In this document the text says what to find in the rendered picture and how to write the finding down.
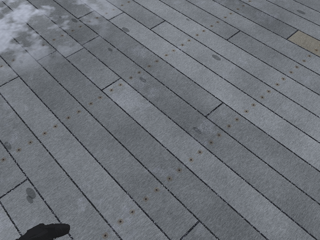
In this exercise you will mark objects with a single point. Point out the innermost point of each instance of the robot left hand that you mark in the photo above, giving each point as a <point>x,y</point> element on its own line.
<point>46,232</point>

